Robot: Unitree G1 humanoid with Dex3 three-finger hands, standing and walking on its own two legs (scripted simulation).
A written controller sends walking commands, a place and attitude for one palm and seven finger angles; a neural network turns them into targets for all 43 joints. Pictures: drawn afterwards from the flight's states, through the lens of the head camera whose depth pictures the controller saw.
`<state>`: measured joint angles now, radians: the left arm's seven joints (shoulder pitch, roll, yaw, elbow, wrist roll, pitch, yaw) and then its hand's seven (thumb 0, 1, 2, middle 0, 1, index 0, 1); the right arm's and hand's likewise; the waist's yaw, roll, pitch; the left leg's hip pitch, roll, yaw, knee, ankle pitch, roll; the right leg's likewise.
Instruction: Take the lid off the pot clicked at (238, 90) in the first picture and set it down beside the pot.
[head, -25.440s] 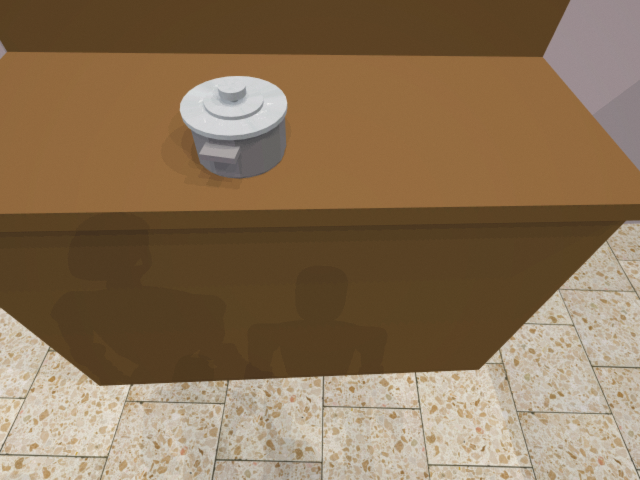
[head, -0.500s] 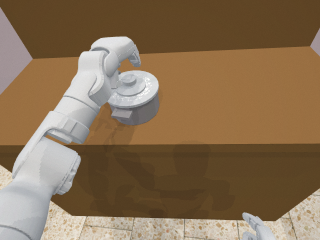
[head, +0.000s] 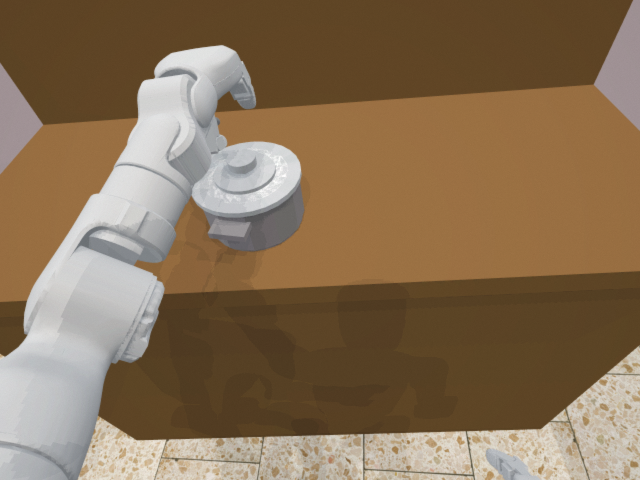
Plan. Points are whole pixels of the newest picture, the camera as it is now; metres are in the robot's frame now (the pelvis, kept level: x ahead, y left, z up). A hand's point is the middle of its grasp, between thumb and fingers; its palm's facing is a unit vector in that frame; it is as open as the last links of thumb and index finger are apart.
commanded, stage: move the open hand above the knob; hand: left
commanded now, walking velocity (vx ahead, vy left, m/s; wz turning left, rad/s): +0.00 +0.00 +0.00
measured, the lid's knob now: (241, 161) +0.50 +0.10 +0.16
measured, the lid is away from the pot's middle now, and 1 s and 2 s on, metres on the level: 0.00 0.00 0.00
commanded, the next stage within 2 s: lower the open fingers around the knob in 0.22 s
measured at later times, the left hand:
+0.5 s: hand (215, 148) +0.45 +0.11 +0.21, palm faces -0.22 -0.05 -0.98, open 10.2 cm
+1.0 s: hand (230, 170) +0.45 +0.10 +0.18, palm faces -0.27 -0.05 -0.96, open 10.3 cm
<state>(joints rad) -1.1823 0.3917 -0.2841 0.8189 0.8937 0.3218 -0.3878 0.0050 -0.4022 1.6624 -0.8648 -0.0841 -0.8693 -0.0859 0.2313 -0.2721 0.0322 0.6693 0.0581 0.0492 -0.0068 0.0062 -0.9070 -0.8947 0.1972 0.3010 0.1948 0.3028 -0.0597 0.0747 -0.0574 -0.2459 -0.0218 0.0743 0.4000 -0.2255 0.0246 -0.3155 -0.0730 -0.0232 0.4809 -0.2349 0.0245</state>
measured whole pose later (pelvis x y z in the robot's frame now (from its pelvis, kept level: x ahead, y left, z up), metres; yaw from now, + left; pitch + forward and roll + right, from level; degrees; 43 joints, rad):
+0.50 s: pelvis +0.00 -0.01 +0.00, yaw +1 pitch +3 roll +1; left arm -1.06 0.42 -0.32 0.67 0.86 0.31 -0.47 0.00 -0.40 1.66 -0.86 -0.08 -0.87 -0.09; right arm 0.20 -0.28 0.02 0.64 0.07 0.04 -0.02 0.01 -0.91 -0.89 0.20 0.30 0.19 0.30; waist -0.05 0.07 -0.05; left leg -0.23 -0.01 0.05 0.41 -0.23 0.02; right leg -0.29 -0.06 -0.04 0.48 -0.24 0.02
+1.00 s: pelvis +0.00 +0.00 +0.00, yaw +1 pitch +3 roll +1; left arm -1.05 0.35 -0.33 0.75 0.86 0.32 -0.42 0.00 -0.40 1.66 -0.86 -0.08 -0.85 -0.08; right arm 0.23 -0.27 0.02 0.66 0.06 0.06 0.00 0.01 -0.91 -0.89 0.20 0.30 0.20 0.30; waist -0.06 0.07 -0.05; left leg -0.24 -0.02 0.06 0.41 -0.23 0.03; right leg -0.30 -0.07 -0.03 0.48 -0.23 0.03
